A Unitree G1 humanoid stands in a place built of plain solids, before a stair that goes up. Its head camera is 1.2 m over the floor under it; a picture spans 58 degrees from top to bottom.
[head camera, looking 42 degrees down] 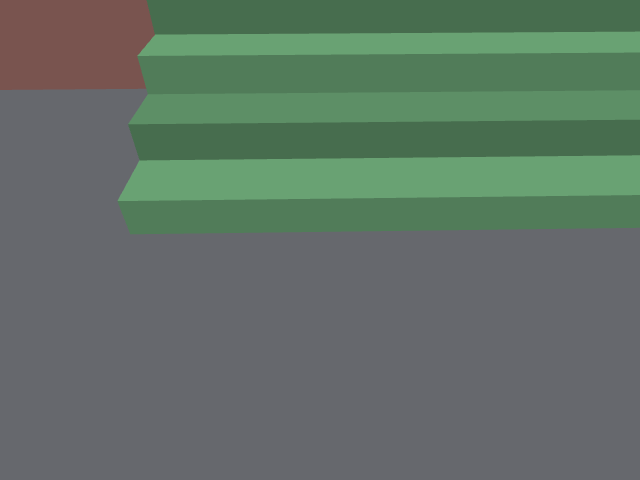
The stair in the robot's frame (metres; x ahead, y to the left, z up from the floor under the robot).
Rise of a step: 0.17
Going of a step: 0.30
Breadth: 2.60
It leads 1 degrees to the left of straight ahead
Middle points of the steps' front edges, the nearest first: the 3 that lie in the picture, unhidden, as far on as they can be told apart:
1.39 -0.50 0.18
1.69 -0.49 0.35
1.99 -0.49 0.53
